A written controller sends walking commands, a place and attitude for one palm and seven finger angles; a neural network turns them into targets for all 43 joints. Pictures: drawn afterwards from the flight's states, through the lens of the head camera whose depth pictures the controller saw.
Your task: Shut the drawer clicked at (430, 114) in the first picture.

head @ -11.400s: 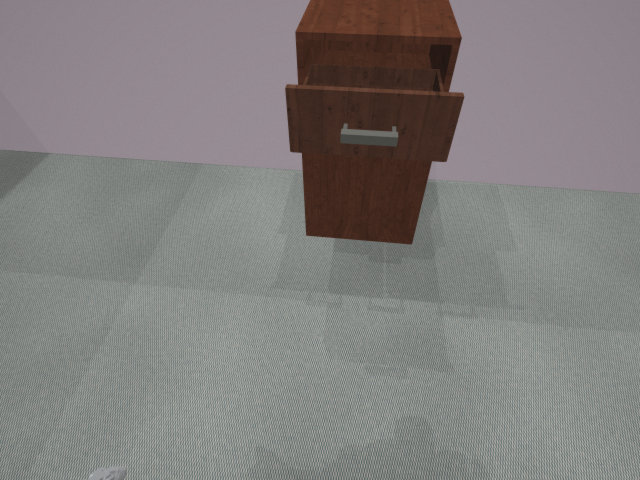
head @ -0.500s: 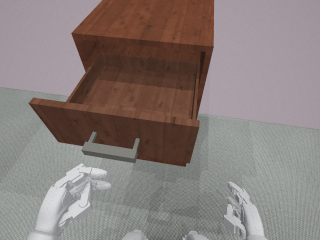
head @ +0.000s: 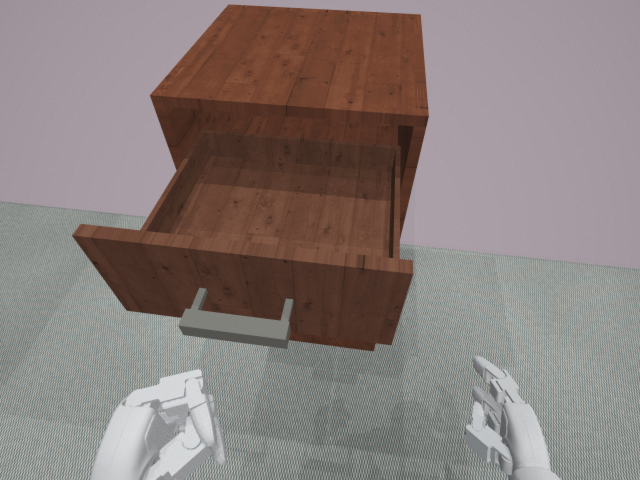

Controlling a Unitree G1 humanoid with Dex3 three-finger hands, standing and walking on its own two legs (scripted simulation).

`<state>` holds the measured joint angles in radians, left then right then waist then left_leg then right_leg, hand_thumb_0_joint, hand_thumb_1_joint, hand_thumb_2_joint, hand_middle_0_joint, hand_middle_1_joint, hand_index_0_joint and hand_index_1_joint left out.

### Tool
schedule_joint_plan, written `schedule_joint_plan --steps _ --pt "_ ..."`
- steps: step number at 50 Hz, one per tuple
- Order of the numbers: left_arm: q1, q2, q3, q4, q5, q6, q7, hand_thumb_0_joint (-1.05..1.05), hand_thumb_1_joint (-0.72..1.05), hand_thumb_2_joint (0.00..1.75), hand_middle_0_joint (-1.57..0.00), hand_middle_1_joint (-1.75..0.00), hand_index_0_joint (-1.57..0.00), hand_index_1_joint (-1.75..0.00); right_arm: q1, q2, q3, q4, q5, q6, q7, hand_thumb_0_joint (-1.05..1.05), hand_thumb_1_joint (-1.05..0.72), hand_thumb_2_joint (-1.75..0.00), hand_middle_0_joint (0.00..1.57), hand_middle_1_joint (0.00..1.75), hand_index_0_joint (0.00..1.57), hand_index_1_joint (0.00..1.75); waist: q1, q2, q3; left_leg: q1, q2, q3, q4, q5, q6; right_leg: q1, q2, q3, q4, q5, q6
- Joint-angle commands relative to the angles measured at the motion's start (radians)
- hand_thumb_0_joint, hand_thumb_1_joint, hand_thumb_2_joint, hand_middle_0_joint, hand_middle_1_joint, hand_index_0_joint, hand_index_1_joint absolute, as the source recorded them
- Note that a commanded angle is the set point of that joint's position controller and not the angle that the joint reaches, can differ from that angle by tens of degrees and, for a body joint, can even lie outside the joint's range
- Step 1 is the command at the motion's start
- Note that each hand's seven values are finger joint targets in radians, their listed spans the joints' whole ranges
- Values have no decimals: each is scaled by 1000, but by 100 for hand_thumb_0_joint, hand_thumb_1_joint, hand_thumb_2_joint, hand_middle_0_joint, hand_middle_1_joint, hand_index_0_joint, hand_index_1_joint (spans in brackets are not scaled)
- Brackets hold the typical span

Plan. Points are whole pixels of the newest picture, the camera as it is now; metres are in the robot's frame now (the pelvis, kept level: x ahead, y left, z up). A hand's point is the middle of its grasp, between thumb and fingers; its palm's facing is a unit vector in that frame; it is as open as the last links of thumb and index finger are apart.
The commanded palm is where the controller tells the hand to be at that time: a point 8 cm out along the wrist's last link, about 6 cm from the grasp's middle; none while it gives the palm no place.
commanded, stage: raise the hand and make a fist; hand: left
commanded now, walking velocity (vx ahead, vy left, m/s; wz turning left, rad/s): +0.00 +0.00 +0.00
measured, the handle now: (240, 314) +0.32 +0.13 +0.03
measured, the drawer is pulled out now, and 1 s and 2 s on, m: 0.30 0.30 0.30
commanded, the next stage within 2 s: bring the fist close to the handle in 0.74 s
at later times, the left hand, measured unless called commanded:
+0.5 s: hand (216, 437) +0.15 +0.10 +0.13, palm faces -0.06 -1.00 -0.04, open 3.3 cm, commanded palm +0.10 +0.15 +0.13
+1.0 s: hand (214, 448) +0.14 +0.10 +0.12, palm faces -0.06 -1.00 -0.04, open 3.3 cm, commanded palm +0.11 +0.16 +0.11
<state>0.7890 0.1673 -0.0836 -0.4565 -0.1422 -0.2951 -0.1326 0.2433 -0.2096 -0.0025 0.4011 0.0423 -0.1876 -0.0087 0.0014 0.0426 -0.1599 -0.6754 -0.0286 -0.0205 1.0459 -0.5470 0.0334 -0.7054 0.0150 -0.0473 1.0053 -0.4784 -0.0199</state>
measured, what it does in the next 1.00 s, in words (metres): stands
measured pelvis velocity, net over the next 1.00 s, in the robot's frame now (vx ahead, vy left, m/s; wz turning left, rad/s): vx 0.00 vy -0.02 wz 0.02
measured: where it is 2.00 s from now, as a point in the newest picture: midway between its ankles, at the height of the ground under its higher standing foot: outside the picture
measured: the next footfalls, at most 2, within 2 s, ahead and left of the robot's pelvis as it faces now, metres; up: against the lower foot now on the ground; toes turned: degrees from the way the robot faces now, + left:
none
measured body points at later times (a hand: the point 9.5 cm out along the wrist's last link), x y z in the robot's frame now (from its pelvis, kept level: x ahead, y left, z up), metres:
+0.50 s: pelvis +0.01 -0.01 +0.01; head +0.02 -0.02 +0.46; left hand +0.15 +0.15 +0.14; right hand +0.20 -0.23 -0.04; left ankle -0.01 +0.10 -0.67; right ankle +0.01 -0.11 -0.67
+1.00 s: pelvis +0.00 -0.02 +0.01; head +0.01 -0.03 +0.46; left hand +0.14 +0.16 +0.12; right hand +0.20 -0.23 -0.04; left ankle -0.01 +0.10 -0.67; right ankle +0.01 -0.11 -0.67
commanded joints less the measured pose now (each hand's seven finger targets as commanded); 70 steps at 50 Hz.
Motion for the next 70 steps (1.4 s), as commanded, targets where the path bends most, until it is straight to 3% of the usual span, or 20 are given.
schedule_joint_plan --steps 1,6,9,11,15,19,25,27,34,40,44,46,48,50,56,62,65,70 --pt "75 42 23 -270 -11 -43 9 0 90 90 -138 -158 -138 -158 -73 -100 -35 -199 8 -29 -6 0 -90 -90 20 30 20 30 3 -32 -43 42 33 -27 -204 301 -3 124 -3 -31 -145 184 -7" --pt "52 45 -3 -319 -6 -25 0 0 90 90 -140 -160 -140 -160 -58 -102 -24 -213 11 -25 -6 0 -90 -90 20 30 20 30 -12 -13 -30 60 35 -36 -207 285 0 116 -1 -29 -157 171 -6" --pt "55 47 -3 -331 -8 -10 -4 0 90 90 -140 -160 -140 -160 -53 -100 -20 -217 13 -23 -7 0 -90 -90 20 30 20 30 -10 -29 -30 58 33 -37 -211 266 1 128 -3 -25 -172 160 -4" --pt "76 58 10 -361 -7 0 -2 0 90 90 -140 -160 -140 -160 -51 -97 -23 -224 17 -27 -8 0 -90 -90 20 30 20 30 2 -14 -63 79 33 -34 -213 300 2 154 -5 -23 -170 190 -6" --pt "121 53 12 -381 -8 25 5 0 90 90 -140 -160 -140 -160 -57 -88 -22 -224 21 -29 -6 0 -90 -90 20 30 20 30 16 -27 -61 86 32 -27 -219 354 3 199 -9 -20 -178 252 -5" --pt "149 38 -2 -370 0 35 10 0 90 90 -140 -160 -140 -160 -62 -87 -24 -213 19 -33 -7 0 -90 -90 20 30 20 30 10 -53 -13 75 28 -21 -224 334 4 197 -12 -18 -193 248 0" --pt "181 58 25 -377 -4 8 14 0 90 90 -140 -160 -140 -160 -70 -86 -32 -211 17 -42 -10 0 -90 -90 20 30 20 30 18 -78 -26 63 18 -7 -215 312 8 222 -18 4 -208 249 1" --pt "177 55 25 -378 -6 -9 15 0 90 90 -140 -160 -140 -160 -64 -84 -33 -206 17 -45 -11 0 -90 -90 20 30 20 30 13 -58 -30 66 16 -3 -209 306 7 214 -20 10 -210 243 3" --pt "158 68 50 -343 -30 -46 -10 0 90 90 -140 -160 -140 -160 -64 -87 -35 -188 19 -59 -18 0 -90 -90 20 30 20 30 3 -81 -10 45 13 -2 -191 280 9 203 -29 39 -237 222 8" --pt "121 77 61 -333 -44 -37 -31 0 90 90 -140 -160 -140 -160 -74 -92 -30 -185 23 -69 -24 0 -90 -90 20 30 20 30 6 -45 -16 61 14 -4 -200 258 12 201 -29 44 -254 172 4" --pt "101 65 66 -257 -47 -23 -35 0 90 90 -140 -160 -140 -160 -75 -91 -27 -167 20 -66 -27 0 -90 -90 20 30 20 30 -5 -96 24 37 12 -7 -201 231 9 183 -30 46 -269 139 9" --pt "61 52 49 -235 -43 -24 -37 0 90 90 -140 -160 -140 -160 -79 -97 -25 -169 18 -65 -29 0 -90 -90 20 30 20 30 -11 -79 34 36 11 -5 -199 221 9 169 -29 48 -269 122 8" --pt "44 61 63 -210 -43 -32 -35 0 90 90 -140 -160 -140 -160 -76 -99 -25 -165 16 -63 -29 0 -90 -90 20 30 20 30 -7 -98 24 22 10 -8 -197 211 7 167 -28 49 -264 100 7" --pt "14 78 73 -219 -38 -44 -30 0 90 90 -140 -160 -140 -160 -74 -103 -26 -168 15 -62 -27 0 -90 -90 20 30 20 30 -4 -63 -6 28 11 -7 -194 223 7 170 -25 43 -246 113 1" --pt "-19 45 45 -169 -34 -72 -19 0 90 90 -140 -160 -140 -160 -63 -106 -27 -162 8 -61 -20 0 -90 -90 20 30 20 30 -12 -39 -37 18 12 -12 -176 253 3 150 -20 23 -199 169 -3" --pt "-108 59 58 -105 -23 -78 -5 0 90 90 -140 -160 -140 -160 -58 -119 -27 -162 3 -47 -22 0 -90 -90 20 30 20 30 -22 -74 -54 -27 11 -13 -153 223 1 121 -21 33 -181 128 -2" --pt "-137 44 36 -103 -19 -80 4 0 90 90 -140 -160 -140 -160 -58 -124 -25 -170 2 -43 -20 0 -90 -90 20 30 20 30 -22 -34 -70 -22 13 -19 -153 237 -1 102 -16 11 -151 146 -8" --pt "-156 39 36 -51 -8 -82 25 0 90 90 -140 -160 -140 -160 -39 -129 -30 -163 -6 -34 -17 0 -90 -90 20 30 20 30 -24 -69 -108 -36 16 -24 -131 280 -4 94 -13 3 -116 201 -8"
